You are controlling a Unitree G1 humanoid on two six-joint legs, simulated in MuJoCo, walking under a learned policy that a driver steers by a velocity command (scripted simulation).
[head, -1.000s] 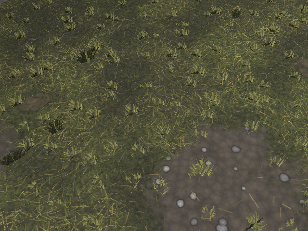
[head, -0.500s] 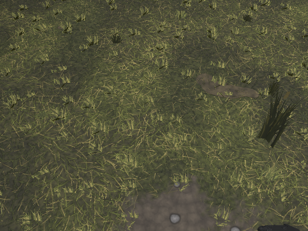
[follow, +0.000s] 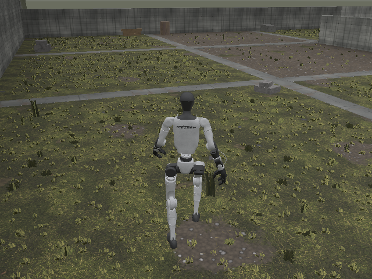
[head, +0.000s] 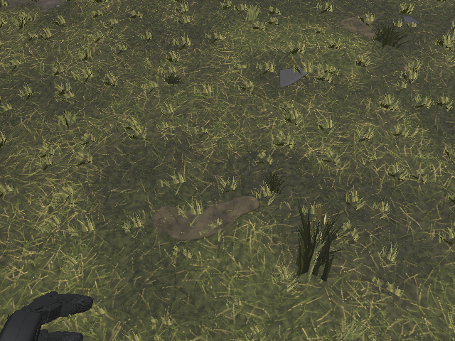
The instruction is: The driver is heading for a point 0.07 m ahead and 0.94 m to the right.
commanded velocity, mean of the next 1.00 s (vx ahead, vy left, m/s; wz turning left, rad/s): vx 0.62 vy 0.00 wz -0.57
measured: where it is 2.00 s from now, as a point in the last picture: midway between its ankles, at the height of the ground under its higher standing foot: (273, 241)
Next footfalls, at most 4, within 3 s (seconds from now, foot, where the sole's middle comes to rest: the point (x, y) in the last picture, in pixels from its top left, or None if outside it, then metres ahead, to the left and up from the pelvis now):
0.18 right None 0.34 -0.04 -0.77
0.56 left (234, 240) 0.81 -0.03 -0.77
1.00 right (314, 241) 0.78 -0.30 -0.77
1.42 left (265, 206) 0.93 -0.15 -0.77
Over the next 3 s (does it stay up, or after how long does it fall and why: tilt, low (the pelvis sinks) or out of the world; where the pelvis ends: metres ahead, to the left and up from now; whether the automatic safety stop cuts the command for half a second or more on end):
stays up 0.42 -0.92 0.00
